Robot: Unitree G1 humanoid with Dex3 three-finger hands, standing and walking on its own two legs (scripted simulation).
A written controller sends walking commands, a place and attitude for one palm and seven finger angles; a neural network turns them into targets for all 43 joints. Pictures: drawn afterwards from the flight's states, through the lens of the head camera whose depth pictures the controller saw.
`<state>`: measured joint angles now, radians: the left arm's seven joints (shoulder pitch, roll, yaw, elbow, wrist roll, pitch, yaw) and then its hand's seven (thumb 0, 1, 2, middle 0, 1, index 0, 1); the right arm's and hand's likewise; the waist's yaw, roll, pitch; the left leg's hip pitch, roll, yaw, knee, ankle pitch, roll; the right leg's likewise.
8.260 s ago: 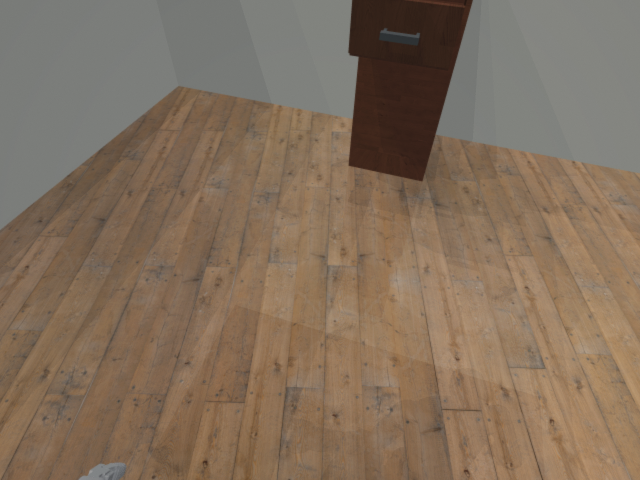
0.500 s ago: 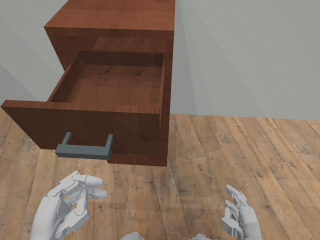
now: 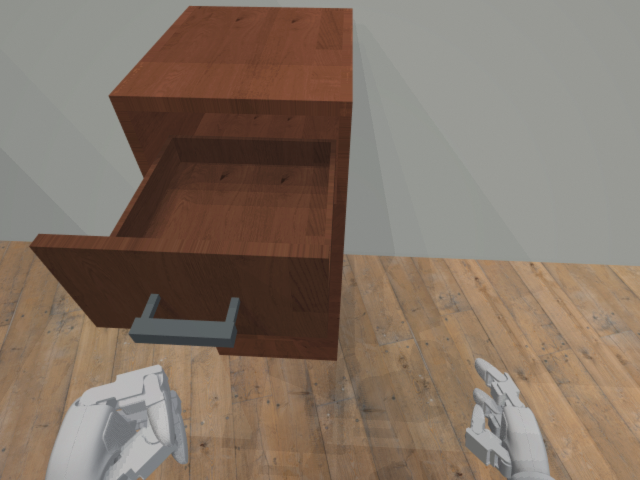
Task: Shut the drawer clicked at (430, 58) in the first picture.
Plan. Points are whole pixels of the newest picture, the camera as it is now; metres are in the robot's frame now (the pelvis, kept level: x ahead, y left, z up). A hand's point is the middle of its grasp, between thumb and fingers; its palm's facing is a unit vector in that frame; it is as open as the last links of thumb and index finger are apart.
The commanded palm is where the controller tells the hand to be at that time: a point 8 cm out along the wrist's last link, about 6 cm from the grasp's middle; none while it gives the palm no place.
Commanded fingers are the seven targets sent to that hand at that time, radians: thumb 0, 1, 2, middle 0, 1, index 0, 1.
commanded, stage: raise the hand and make a fist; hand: left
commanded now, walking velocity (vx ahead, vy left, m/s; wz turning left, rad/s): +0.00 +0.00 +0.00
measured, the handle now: (189, 317) +0.29 +0.20 +0.06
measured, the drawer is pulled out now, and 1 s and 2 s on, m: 0.30 0.30 0.30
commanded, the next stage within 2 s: bring the fist close to the handle in 0.68 s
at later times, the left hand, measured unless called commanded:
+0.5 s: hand (151, 426) +0.14 +0.15 +0.15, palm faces +0.08 -0.99 -0.10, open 3.3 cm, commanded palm +0.08 +0.20 +0.16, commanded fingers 0.00 0.90 0.90 -1.40 -1.60 -1.40 -1.60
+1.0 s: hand (161, 437) +0.14 +0.15 +0.13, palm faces +0.09 -0.99 -0.07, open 3.3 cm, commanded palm +0.09 +0.20 +0.14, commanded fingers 0.00 0.90 0.90 -1.40 -1.60 -1.40 -1.60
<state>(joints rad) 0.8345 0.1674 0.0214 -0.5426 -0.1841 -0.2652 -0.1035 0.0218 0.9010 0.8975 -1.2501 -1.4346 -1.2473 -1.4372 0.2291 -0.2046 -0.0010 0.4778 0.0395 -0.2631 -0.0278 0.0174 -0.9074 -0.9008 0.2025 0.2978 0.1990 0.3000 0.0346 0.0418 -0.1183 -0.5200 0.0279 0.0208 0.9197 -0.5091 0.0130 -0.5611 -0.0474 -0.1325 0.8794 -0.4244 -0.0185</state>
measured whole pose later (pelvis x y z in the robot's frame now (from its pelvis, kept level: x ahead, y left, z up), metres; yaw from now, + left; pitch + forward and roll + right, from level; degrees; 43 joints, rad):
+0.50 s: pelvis +0.01 +0.00 +0.02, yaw +0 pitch +2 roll -1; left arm 0.84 0.20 0.08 -0.63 -0.22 -0.11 -0.14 0.02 0.90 0.90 -1.40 -1.60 -1.40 -1.60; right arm 0.25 -0.21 0.04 0.53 0.06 -0.34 -0.04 0.02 -0.90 -0.90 0.21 0.30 0.20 0.30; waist 0.05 0.05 -0.10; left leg -0.35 0.03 0.02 0.78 -0.46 0.01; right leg -0.39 -0.03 -0.13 0.74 -0.38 -0.02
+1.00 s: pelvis +0.00 -0.01 +0.02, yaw +0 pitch +2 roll -1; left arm 0.77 0.18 0.09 -0.49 -0.23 -0.18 -0.16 0.02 0.90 0.90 -1.40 -1.60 -1.40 -1.60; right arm 0.24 -0.22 0.03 0.57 0.05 -0.38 -0.05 0.02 -0.90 -0.90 0.21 0.30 0.20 0.30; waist 0.05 0.06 -0.08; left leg -0.37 0.04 0.01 0.78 -0.44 -0.01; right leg -0.41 -0.03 -0.14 0.74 -0.37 -0.03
